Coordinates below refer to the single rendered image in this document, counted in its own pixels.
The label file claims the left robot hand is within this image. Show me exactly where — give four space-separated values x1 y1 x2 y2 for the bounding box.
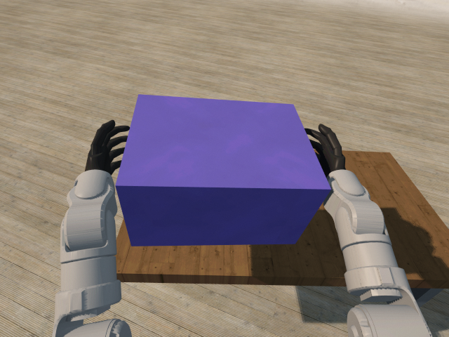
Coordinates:
85 120 130 175

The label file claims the table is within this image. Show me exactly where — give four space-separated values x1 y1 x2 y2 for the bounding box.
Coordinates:
115 150 449 308

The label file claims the left robot upper arm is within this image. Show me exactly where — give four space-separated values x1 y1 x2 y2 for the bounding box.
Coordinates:
59 318 132 337

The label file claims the right robot upper arm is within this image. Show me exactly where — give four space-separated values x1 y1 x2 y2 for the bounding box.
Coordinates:
347 304 431 337

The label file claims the carton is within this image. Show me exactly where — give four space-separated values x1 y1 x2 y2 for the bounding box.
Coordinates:
115 94 331 246

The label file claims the right robot hand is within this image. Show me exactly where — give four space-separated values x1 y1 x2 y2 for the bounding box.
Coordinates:
305 124 346 177

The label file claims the robot right forearm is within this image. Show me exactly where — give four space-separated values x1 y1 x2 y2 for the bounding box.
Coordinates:
323 169 433 337

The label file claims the robot left forearm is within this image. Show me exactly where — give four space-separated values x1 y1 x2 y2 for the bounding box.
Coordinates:
52 170 121 337

